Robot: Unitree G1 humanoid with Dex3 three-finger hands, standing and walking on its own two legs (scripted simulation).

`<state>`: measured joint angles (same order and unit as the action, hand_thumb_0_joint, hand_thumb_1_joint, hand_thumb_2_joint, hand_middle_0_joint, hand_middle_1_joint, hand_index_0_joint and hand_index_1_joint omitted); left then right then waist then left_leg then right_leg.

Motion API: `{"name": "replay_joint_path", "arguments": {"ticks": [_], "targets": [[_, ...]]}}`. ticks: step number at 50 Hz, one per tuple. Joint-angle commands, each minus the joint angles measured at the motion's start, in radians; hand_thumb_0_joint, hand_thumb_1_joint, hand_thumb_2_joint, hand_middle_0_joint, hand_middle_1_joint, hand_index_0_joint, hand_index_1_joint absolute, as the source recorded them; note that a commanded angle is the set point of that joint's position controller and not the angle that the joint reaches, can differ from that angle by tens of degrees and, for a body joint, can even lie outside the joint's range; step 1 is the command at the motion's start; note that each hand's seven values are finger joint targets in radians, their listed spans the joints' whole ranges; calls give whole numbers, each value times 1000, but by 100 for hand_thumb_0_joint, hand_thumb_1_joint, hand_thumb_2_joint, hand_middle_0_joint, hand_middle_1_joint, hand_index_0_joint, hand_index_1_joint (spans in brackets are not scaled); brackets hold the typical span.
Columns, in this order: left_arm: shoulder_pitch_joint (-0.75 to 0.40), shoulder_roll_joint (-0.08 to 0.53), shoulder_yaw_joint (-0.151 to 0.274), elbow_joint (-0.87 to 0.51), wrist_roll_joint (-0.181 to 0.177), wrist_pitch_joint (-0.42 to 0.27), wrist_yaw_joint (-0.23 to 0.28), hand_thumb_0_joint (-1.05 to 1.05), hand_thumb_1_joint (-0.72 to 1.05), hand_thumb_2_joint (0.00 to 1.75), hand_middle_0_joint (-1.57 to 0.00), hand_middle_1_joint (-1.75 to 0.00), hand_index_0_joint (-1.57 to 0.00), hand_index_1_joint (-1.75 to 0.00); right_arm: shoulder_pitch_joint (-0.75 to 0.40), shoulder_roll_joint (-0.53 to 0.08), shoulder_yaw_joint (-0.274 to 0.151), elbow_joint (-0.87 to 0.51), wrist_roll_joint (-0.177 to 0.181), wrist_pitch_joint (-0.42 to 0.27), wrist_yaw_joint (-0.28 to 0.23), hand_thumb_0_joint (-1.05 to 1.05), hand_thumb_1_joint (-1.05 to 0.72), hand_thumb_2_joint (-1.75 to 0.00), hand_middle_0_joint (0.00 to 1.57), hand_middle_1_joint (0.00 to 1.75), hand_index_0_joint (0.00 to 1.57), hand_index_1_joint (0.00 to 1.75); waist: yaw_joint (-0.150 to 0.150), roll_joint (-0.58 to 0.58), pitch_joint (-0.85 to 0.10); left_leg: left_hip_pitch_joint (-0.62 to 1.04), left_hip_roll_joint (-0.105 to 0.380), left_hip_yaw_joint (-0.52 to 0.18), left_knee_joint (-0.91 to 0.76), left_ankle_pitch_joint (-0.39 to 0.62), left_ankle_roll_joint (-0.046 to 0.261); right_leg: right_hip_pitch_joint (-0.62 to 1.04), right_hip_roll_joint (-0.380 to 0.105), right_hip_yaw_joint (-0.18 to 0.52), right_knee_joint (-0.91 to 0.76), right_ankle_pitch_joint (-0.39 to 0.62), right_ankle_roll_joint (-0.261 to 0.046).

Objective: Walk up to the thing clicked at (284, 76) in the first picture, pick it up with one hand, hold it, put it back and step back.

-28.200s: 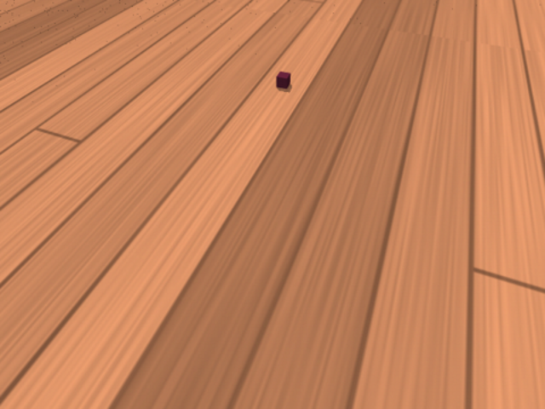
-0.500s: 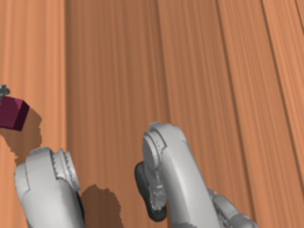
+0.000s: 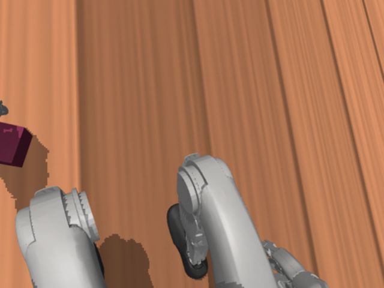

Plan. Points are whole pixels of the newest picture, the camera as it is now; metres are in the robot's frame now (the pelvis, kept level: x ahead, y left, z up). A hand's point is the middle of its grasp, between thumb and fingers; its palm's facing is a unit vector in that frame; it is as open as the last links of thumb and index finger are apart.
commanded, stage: open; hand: left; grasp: from above
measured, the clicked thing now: (2, 144) +0.43 +0.29 -0.26
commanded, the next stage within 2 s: withdraw in 0.12 s
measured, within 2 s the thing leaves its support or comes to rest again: neither
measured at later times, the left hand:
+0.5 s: hand out of the picture +0.45 +0.33 -0.17, palm faces -0.28 -0.07 -0.96, open 13.7 cm
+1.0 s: hand out of the picture +0.39 +0.32 -0.04, palm faces -0.52 -0.12 -0.84, open 13.6 cm
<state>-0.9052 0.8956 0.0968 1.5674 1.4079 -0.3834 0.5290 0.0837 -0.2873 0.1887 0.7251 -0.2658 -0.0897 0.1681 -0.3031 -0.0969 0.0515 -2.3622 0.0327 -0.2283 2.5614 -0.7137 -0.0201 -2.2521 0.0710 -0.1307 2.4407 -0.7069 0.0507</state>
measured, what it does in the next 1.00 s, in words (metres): rises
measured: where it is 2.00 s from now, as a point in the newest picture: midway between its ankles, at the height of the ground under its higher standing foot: (146, 273)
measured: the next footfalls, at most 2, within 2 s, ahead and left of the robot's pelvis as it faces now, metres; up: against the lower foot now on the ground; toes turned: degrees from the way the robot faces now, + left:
none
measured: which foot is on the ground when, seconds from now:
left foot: down 0.00-1.00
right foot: down 0.00-1.00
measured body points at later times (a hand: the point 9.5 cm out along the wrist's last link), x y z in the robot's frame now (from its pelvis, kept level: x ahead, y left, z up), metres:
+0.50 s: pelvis +0.00 +0.00 +0.00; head +0.23 +0.10 +0.38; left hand +0.46 +0.33 -0.11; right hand +0.08 -0.26 -0.09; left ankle +0.06 +0.13 -0.26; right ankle +0.10 -0.12 -0.26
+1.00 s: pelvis -0.02 -0.01 +0.09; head +0.18 +0.07 +0.48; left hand +0.42 +0.32 +0.00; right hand +0.07 -0.29 -0.01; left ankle +0.06 +0.13 -0.26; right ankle +0.10 -0.12 -0.26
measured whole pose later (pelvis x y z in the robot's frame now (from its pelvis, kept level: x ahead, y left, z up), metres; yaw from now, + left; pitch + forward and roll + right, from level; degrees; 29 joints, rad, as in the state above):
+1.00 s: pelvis -0.02 -0.01 +0.09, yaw +6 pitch +32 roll -6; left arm -0.89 0.68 -0.03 1.28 1.14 -0.22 0.14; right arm 0.20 -0.33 0.05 0.70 -0.08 0.00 0.10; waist -0.18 0.00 -0.11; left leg -2.17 0.04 -0.12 2.22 -0.63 -0.01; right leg -2.09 0.04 -0.06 2.17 -0.65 0.02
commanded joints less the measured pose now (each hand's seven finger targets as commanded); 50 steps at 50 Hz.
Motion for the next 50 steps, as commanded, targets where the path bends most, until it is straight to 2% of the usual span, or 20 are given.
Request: {"name": "replay_joint_path", "arguments": {"ticks": [1,5,8,9,12,14,17,19,22,24,25,28,30,32,35,38,39,43,47,50], "targets": [[-252,254,51,-102,-8,0,46,0,-26,79,-22,-75,-24,-73,166,-303,-98,-5,1,-2,-15,0,-88,-89,20,30,20,30,-12,418,-596,489,-1,113,-250,229,29,290,30,-102,-219,274,-79],[-281,219,9,-99,-15,3,37,0,-28,80,-17,-83,-21,-79,132,-281,-89,-23,0,-13,-11,0,-88,-89,20,30,20,30,-14,445,-608,490,2,111,-258,180,31,277,32,-92,-221,233,-80],[-269,262,40,-122,-22,2,40,0,-30,82,-16,-86,-19,-82,151,-290,-94,-11,0,-8,-17,0,-88,-89,20,30,20,30,3,440,-636,472,1,113,-257,180,34,310,33,-82,-231,235,-77],[-273,225,12,-120,-25,4,36,0,-32,85,-15,-84,-17,-82,141,-287,-91,-24,1,-9,-17,0,-88,-89,20,30,20,30,-1,429,-635,473,-1,115,-253,186,33,300,32,-87,-233,236,-77],[-281,222,9,-78,-27,5,35,0,-39,88,-11,-92,-14,-88,139,-289,-86,-15,0,-8,-16,0,-88,-89,20,30,20,30,-19,398,-599,446,0,111,-247,182,37,292,35,-88,-234,238,-75],[-285,254,32,-111,-36,2,40,0,-42,90,-10,-94,-13,-91,135,-288,-88,-21,7,-6,-21,0,-89,-89,20,30,20,30,6,417,-627,457,0,112,-252,182,36,302,34,-82,-231,236,-78],[-293,267,50,-183,-26,13,57,0,-44,92,-8,-96,-11,-92,150,-291,-91,-30,4,-18,-13,0,-89,-89,20,30,20,30,13,472,-664,525,-1,119,-262,220,25,300,27,-95,-213,267,-82],[-285,258,74,-250,-41,31,73,0,-46,93,-6,-97,-10,-93,167,-278,-106,-13,11,-19,-4,0,-89,-89,20,30,20,30,39,536,-746,584,3,122,-273,253,19,309,28,-89,-203,296,-83],[-249,259,149,-359,-93,96,108,0,-48,95,-6,-97,-8,-94,168,-276,-141,-26,30,-23,11,0,-89,-90,20,30,20,30,88,583,-829,620,-2,143,-308,280,15,319,19,-83,-221,326,-85],[-242,235,151,-452,-132,157,105,0,-50,96,-6,-97,-8,-95,163,-266,-167,-43,56,-15,19,0,-89,-90,20,30,20,30,120,649,-885,673,2,163,-344,300,12,322,12,-63,-245,344,-89],[-265,214,141,-502,-150,188,95,0,-49,96,-7,-96,-8,-95,170,-264,-182,-42,71,-10,22,0,-89,-90,20,30,20,30,123,651,-906,674,1,168,-367,302,12,321,9,-57,-263,348,-90],[-292,94,44,-461,-205,290,19,0,-52,98,-7,-96,-7,-96,217,-252,-212,-13,111,6,27,0,-89,-90,20,30,20,30,102,559,-877,646,2,173,-408,267,30,320,15,-39,-336,328,-87],[-267,47,9,-419,-255,340,-45,0,-52,99,-8,-96,-7,-97,252,-243,-234,3,131,22,16,0,-90,-90,20,30,20,30,101,449,-840,603,-1,174,-432,232,45,361,23,-23,-395,294,-83],[-266,20,-19,-435,-308,371,-121,0,-49,97,-9,-96,-9,-96,278,-237,-247,0,150,36,12,0,-89,-90,20,30,20,30,104,361,-838,576,-8,177,-458,203,53,438,21,-5,-438,252,-82],[-290,-63,-95,-419,-361,372,-250,0,-47,96,-11,-95,-10,-95,277,-225,-249,-9,175,52,-4,0,-89,-90,20,30,20,30,62,246,-753,527,-10,168,-487,172,62,472,21,4,-483,220,-80],[-269,-17,-107,-406,-356,341,-363,0,-47,96,-11,-95,-11,-95,273,-221,-242,-25,197,71,-33,0,-90,-90,20,30,20,30,82,159,-681,466,-15,179,-509,146,72,517,15,33,-530,185,-80],[-240,-28,-111,-374,-354,326,-389,0,-46,96,-13,-94,-12,-95,272,-227,-235,-36,196,76,-45,0,-90,-90,20,30,20,30,83,125,-635,429,-21,182,-508,129,71,516,11,39,-555,155,-84],[-205,-28,-115,-384,-331,245,-429,0,-43,94,-15,-92,-15,-92,242,-216,-209,-64,201,83,-75,0,-89,-90,20,30,20,30,115,114,-585,423,-36,194,-536,80,63,500,4,45,-569,74,-96],[-290,27,-77,-431,-271,152,-362,0,-40,91,-19,-89,-18,-90,224,-199,-191,-61,192,80,-87,0,-90,-90,20,30,20,30,129,246,-684,537,-33,194,-542,113,53,445,-3,32,-507,133,-95],[-346,34,-75,-384,-205,109,-267,0,-41,92,-19,-88,-18,-90,212,-208,-183,-49,174,84,-83,0,-90,-90,20,30,20,30,100,296,-674,557,-30,190,-517,120,47,378,-2,23,-476,136,-97]]}}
